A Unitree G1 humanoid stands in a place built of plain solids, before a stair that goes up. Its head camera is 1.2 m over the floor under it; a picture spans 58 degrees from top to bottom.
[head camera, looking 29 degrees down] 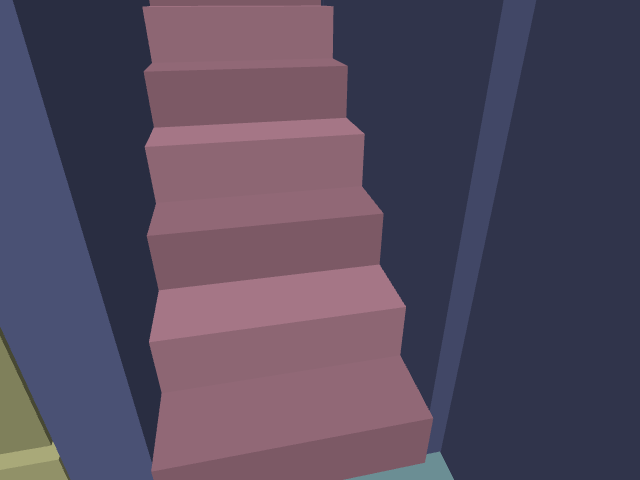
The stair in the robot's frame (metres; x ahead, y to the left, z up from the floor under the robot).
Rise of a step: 0.20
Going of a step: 0.24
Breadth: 0.74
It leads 12 degrees to the left of straight ahead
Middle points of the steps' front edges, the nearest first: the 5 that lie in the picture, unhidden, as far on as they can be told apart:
0.72 0.05 0.20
0.96 0.10 0.39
1.20 0.15 0.59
1.44 0.20 0.79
1.68 0.25 0.98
